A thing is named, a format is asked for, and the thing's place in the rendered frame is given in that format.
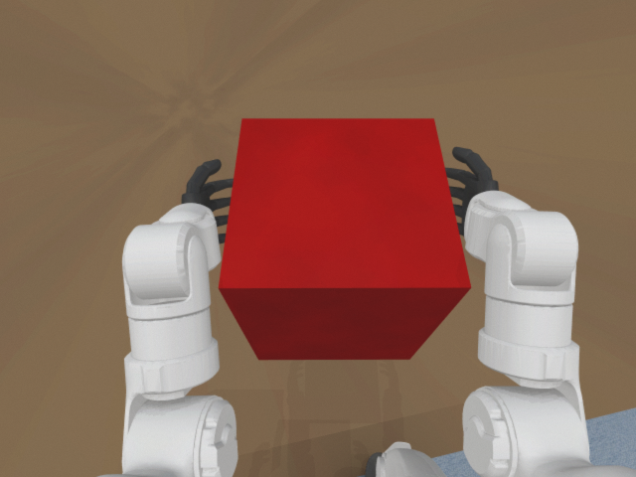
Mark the right robot shin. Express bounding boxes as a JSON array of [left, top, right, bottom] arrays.
[[384, 442, 411, 453]]

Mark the carton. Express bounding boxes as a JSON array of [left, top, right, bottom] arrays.
[[219, 118, 471, 360]]

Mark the robot left forearm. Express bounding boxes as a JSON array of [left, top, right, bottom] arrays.
[[122, 203, 222, 471]]

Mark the robot right forearm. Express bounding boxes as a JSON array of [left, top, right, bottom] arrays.
[[464, 191, 589, 456]]

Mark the robot right hand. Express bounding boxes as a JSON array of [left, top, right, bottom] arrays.
[[445, 147, 499, 236]]

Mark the robot right upper arm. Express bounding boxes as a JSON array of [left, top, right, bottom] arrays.
[[462, 386, 636, 477]]

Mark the right robot thigh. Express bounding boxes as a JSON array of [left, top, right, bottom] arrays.
[[376, 448, 446, 477]]

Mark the robot left hand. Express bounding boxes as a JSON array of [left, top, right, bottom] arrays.
[[181, 159, 234, 243]]

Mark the robot left upper arm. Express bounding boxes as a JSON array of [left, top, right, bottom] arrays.
[[97, 396, 239, 477]]

